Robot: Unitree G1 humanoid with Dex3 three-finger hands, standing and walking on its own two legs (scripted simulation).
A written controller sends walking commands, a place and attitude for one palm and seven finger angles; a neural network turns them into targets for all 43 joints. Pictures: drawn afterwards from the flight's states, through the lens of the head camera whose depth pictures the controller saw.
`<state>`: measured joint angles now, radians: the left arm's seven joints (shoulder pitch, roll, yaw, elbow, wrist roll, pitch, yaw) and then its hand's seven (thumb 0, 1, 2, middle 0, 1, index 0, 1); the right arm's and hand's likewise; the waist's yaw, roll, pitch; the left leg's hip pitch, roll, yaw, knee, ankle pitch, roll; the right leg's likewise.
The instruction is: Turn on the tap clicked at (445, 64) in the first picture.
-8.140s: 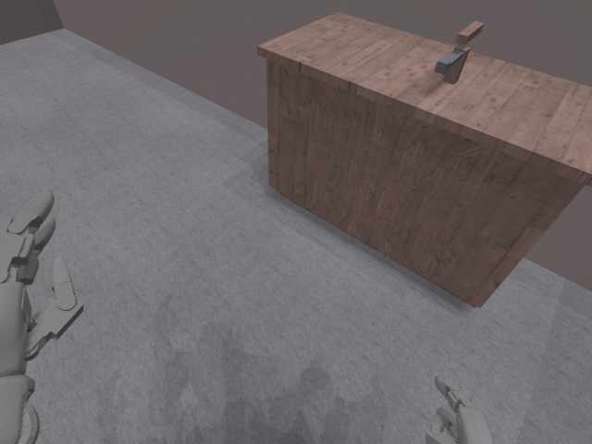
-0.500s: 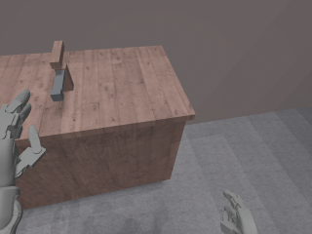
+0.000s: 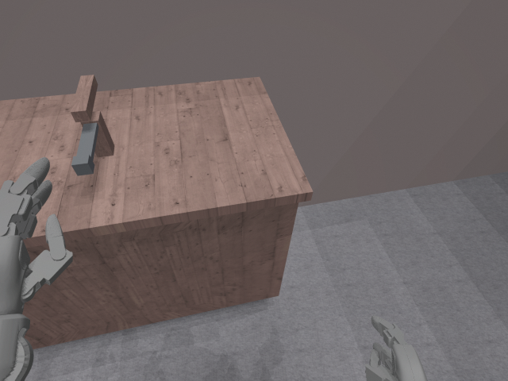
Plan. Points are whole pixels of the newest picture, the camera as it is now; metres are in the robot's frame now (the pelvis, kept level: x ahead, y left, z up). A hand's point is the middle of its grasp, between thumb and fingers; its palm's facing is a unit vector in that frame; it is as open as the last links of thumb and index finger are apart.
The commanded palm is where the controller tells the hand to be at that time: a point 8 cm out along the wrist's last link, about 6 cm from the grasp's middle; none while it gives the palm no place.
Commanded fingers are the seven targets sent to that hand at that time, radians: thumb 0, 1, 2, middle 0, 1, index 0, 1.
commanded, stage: look again from close up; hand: left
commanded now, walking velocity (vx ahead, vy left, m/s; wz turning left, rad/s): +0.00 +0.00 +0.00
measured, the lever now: (83, 165) +0.45 +0.37 +0.06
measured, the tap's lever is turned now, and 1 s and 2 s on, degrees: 0 0 0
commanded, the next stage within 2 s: shuffle to correct the standing spot in 0.26 s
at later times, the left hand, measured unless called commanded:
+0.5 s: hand (66, 260) +0.21 +0.25 +0.14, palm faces +0.37 -0.85 -0.38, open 7.4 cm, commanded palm +0.16 +0.28 +0.17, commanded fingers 0.00 0.90 0.90 -0.20 -0.30 -0.20 -0.30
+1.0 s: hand (88, 205) +0.29 +0.26 +0.15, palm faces +0.33 -0.84 -0.43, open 7.4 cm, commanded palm +0.24 +0.29 +0.17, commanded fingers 0.00 0.90 0.90 -0.20 -0.30 -0.20 -0.30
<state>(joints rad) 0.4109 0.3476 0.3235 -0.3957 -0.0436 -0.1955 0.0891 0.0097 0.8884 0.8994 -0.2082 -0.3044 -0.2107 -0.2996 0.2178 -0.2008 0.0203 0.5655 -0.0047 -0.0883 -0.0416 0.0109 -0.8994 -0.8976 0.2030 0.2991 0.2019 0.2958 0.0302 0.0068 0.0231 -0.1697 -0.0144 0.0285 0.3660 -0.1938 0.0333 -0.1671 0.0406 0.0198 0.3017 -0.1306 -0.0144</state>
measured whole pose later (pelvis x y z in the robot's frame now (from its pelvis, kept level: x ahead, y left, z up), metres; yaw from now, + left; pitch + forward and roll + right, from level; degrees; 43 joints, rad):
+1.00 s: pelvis +0.06 +0.02 -0.03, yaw -3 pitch +0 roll +1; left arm 0.46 0.39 0.39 -0.49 -0.05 -0.24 0.12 0.01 0.89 0.90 -0.21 -0.30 -0.21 -0.30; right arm 0.20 -0.21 -0.02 0.58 0.01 -0.06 -0.02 0.01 -0.90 -0.90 0.20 0.30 0.20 0.30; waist 0.00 -0.03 0.05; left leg -0.18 -0.06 0.09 0.60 -0.44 0.08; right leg -0.38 0.00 0.04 0.92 -0.45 0.00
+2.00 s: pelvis +0.17 +0.10 -0.01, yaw -5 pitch -1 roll -1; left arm 0.44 0.37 0.34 -0.51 -0.05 -0.15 0.14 0.01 0.89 0.90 -0.21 -0.30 -0.21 -0.30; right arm 0.19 -0.17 0.03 0.59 0.01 -0.08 -0.04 0.01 -0.90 -0.90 0.20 0.30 0.20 0.30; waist 0.01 -0.02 0.05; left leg -0.22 0.03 0.06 0.48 -0.24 0.01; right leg -0.19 -0.05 -0.07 0.40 -0.20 0.03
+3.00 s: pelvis +0.14 +0.10 -0.01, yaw -7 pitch +0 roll -1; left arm 0.40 0.41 0.41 -0.55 -0.05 -0.25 0.08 0.01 0.89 0.90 -0.21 -0.30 -0.21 -0.30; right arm 0.13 -0.16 0.01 0.52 -0.01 -0.16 0.00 0.01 -0.90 -0.90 0.20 0.30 0.20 0.30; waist 0.05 -0.05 0.14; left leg -0.32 0.06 0.08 0.57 -0.24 0.00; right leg -0.31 -0.02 -0.04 0.51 -0.20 0.02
